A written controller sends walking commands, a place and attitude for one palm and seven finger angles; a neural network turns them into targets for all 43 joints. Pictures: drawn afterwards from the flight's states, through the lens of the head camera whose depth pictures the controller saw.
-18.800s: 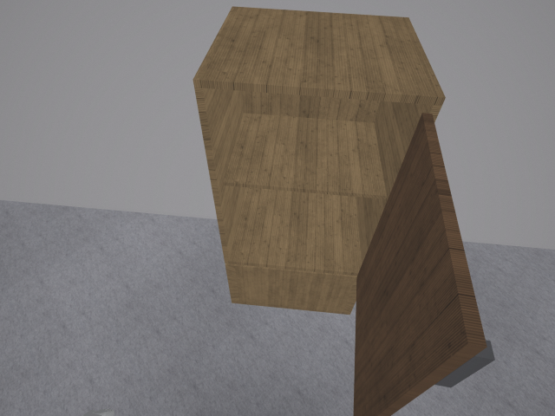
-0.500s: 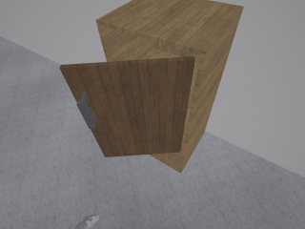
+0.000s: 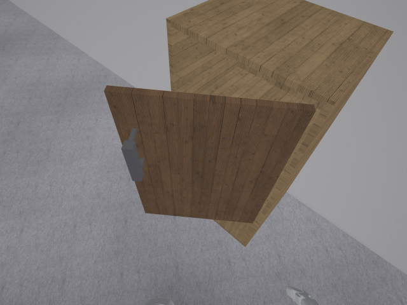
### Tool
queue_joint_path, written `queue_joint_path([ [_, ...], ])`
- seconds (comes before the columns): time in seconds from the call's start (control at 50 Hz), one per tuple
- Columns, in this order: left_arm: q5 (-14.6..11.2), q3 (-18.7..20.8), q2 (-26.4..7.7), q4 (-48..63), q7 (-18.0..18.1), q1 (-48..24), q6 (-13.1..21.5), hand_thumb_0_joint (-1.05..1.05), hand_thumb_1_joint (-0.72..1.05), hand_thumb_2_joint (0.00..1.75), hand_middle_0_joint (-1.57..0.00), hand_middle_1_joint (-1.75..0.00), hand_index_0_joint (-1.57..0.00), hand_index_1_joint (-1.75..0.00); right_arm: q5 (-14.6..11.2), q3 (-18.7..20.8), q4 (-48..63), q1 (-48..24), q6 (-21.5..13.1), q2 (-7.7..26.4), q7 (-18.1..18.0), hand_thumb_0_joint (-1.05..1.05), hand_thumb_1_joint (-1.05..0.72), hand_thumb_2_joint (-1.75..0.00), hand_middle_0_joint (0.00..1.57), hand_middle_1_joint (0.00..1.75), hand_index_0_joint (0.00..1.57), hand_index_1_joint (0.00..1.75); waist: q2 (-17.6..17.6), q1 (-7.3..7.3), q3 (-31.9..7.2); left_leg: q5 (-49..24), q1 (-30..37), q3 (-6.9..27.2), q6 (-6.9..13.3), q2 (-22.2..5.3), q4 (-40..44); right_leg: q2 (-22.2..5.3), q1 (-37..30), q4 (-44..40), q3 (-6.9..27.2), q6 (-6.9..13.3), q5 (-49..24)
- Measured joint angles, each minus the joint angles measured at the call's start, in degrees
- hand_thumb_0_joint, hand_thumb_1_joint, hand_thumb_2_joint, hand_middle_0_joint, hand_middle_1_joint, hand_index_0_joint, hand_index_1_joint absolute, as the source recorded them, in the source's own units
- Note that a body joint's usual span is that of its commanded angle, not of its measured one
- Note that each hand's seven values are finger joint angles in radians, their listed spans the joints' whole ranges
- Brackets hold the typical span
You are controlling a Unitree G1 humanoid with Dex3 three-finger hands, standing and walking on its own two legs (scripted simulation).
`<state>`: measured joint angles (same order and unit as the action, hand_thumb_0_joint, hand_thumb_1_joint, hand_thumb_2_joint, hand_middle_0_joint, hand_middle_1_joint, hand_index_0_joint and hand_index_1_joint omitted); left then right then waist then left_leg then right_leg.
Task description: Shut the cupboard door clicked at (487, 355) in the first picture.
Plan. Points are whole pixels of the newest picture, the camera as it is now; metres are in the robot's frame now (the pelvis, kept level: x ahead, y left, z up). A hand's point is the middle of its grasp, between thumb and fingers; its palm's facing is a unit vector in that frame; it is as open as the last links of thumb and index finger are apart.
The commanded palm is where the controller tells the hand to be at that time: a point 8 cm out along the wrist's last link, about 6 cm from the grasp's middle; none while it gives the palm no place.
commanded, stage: come to a stop and stand still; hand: left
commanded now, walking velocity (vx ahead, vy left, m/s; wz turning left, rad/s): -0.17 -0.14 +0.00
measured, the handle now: (135, 155) +0.42 +0.22 -0.02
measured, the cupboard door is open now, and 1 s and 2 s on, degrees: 37 37 37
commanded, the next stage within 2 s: look again from close up in 1.58 s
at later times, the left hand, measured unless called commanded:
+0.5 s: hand out of the picture +0.04 +0.14 -0.16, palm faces -0.06 -0.95 -0.29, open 7.3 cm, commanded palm none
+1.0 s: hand out of the picture -0.01 +0.10 -0.17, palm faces -0.02 -0.98 -0.21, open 7.3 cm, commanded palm none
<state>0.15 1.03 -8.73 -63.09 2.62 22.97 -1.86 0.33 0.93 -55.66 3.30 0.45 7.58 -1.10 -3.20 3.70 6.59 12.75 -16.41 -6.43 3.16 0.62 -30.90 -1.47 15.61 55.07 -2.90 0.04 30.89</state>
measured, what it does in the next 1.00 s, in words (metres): steps on the spot: right foot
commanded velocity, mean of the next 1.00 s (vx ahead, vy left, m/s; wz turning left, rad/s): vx -0.01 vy -0.01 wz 0.00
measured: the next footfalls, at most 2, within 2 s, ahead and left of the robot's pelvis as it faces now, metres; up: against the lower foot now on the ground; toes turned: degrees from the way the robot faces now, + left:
right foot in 0.32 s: +0.00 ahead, -0.18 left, +0.00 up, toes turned -3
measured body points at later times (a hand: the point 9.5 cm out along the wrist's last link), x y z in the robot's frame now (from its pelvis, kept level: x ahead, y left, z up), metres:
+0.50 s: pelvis -0.05 -0.05 -0.02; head -0.08 -0.08 +0.43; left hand +0.05 +0.19 -0.14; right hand -0.05 -0.30 -0.18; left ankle +0.04 +0.09 -0.73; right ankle -0.04 -0.18 -0.73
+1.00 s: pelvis -0.03 -0.07 +0.00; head -0.02 -0.09 +0.45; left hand -0.01 +0.16 -0.15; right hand -0.07 -0.28 -0.17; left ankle +0.04 +0.09 -0.73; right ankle -0.04 -0.18 -0.73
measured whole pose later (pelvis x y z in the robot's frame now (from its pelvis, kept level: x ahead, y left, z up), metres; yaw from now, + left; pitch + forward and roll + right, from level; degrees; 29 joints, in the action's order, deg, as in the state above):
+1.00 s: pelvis -0.03 -0.07 +0.00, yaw -2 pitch -1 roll +1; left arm 0.8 0.2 -8.0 -59.9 0.9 17.0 -0.7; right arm 1.2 0.3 -59.9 20.9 0.3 8.7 -0.6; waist 1.9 -1.0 2.0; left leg 9.9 -19.2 2.1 -3.2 -2.4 -30.2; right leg -0.4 14.1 34.8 -0.3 0.6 19.5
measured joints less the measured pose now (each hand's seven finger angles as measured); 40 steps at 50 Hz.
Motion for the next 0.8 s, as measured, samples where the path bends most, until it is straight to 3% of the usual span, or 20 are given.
queue_joint_path([
  [0.06,0.35,0.91,-0.79,1.40,0.15,-3.49,-0.87,0.01,0.91,0.90,-0.20,-0.30,-0.20,-0.30,0.10,-0.44,-0.27,0.55,0.59,-0.99,-0.47,0.00,-0.91,-0.90,0.20,0.30,0.20,0.30,-0.26,-0.09,0.19,-1.11,0.64,0.13,-0.53,-0.61,1.75,-0.42,5.93,7.46,2.40,-1.39,-1.10],
  [0.14,0.69,1.91,-1.77,4.11,-0.16,-7.63,-1.31,0.01,0.91,0.90,-0.20,-0.30,-0.20,-0.30,-0.03,0.50,0.04,1.20,0.75,-0.94,-0.75,-0.01,-0.92,-0.90,0.21,0.30,0.20,0.30,0.27,-1.02,-0.43,-3.01,-0.13,0.76,-0.77,-1.69,3.28,-0.98,10.04,9.93,4.29,-2.29,-4.42],
  [0.22,1.06,2.51,-2.46,6.05,-0.45,-10.30,-1.50,0.00,0.91,0.90,-0.20,-0.30,-0.20,-0.30,0.71,1.24,0.03,2.52,1.25,0.06,-0.15,-0.01,-0.92,-0.90,0.21,0.30,0.20,0.30,1.25,-2.19,-2.02,-4.37,-1.46,1.47,-1.61,-2.95,3.88,-1.49,8.23,3.65,3.48,-2.51,-5.03],
  [0.26,1.26,1.65,-2.82,7.05,-0.38,-10.25,-0.67,0.00,0.91,0.90,-0.20,-0.30,-0.20,-0.30,0.75,1.47,-0.01,3.66,1.19,1.07,0.67,-0.01,-0.92,-0.90,0.21,0.30,0.20,0.30,2.02,-2.24,-3.69,-3.88,-3.54,1.33,-2.46,-4.08,1.58,-1.53,5.47,-6.04,2.76,-1.42,-6.24],
  [0.3,1.49,1.35,-3.68,8.55,-0.55,-9.08,0.28,0.00,0.91,0.90,-0.20,-0.30,-0.20,-0.30,0.95,1.87,1.31,5.18,1.25,1.75,1.35,-0.01,-0.91,-0.90,0.21,0.30,0.20,0.30,1.33,-2.56,-5.52,-1.85,-6.21,-0.11,-3.31,-4.36,-2.87,-2.05,2.88,-15.10,4.15,0.17,-9.71],
  [0.32,1.59,1.26,-3.83,8.52,-0.56,-8.98,0.65,0.00,0.91,0.90,-0.20,-0.30,-0.20,-0.30,1.03,2.09,1.94,5.74,1.14,2.25,1.43,0.00,-0.91,-0.90,0.21,0.30,0.20,0.30,1.50,-2.99,-5.88,-0.71,-7.27,-0.59,-3.62,-4.57,-5.29,-2.14,2.64,-16.24,4.92,-0.08,-10.51],
  [0.4,1.94,-0.38,-2.12,7.95,-1.25,-8.89,0.25,0.00,0.91,0.90,-0.20,-0.30,-0.20,-0.30,0.98,3.14,2.89,9.72,1.79,5.07,1.47,0.00,-0.91,-0.90,0.20,0.30,0.20,0.30,6.23,-6.01,-6.71,2.61,-7.34,2.13,-3.93,-4.72,-9.13,-1.19,2.23,-12.47,3.72,-1.69,-8.36],
  [0.46,1.86,-0.77,-1.77,8.57,-1.30,-8.57,-0.23,0.01,0.91,0.90,-0.20,-0.30,-0.20,-0.30,1.11,3.00,2.38,13.88,2.41,5.46,1.59,0.00,-0.91,-0.90,0.20,0.30,0.19,0.30,6.33,-6.89,-7.96,4.30,-6.56,3.11,-3.70,-3.80,-9.24,-1.35,1.84,-11.52,3.67,-1.10,-7.65],
  [0.52,1.58,-0.86,-1.54,9.12,-1.28,-9.16,-0.65,0.01,0.91,0.90,-0.20,-0.30,-0.21,-0.30,1.45,2.43,1.40,17.69,2.22,5.32,1.58,0.00,-0.91,-0.90,0.20,0.30,0.19,0.30,6.09,-7.45,-7.90,1.23,-6.10,3.88,-4.25,-3.60,-8.28,-1.08,2.06,-10.56,3.56,-0.58,-7.29],
  [0.58,1.22,-0.98,-0.96,9.39,-1.51,-9.56,-0.48,0.01,0.91,0.90,-0.20,-0.30,-0.21,-0.30,1.70,1.76,-0.32,20.52,2.36,4.80,1.45,0.01,-0.91,-0.90,0.20,0.30,0.19,0.30,6.51,-7.70,-7.41,-0.26,-5.84,4.84,-4.76,-3.56,-6.41,-0.52,2.00,-11.87,3.25,-0.02,-8.04],
  [0.68,0.91,-0.87,-0.35,9.21,-1.63,-8.65,0.29,0.00,0.91,0.90,-0.21,-0.30,-0.21,-0.30,1.57,0.76,-2.24,22.70,2.60,3.29,1.40,0.01,-0.91,-0.90,0.20,0.30,0.19,0.30,6.12,-7.01,-5.78,3.28,-5.69,6.15,-3.94,-2.72,-4.19,-0.12,2.11,-15.11,3.45,0.82,-10.70],
  [0.8,0.60,-0.49,-0.48,6.65,-1.80,-7.65,-0.08,0.01,0.92,0.90,-0.21,-0.30,-0.21,-0.30,1.45,-0.02,-3.45,23.27,1.45,1.99,1.07,0.01,-0.91,-0.90,0.20,0.30,0.19,0.30,5.75,-6.85,-4.48,-2.45,-5.09,7.97,-5.32,-2.91,-2.48,0.94,1.73,-15.57,3.13,0.74,-10.57],
])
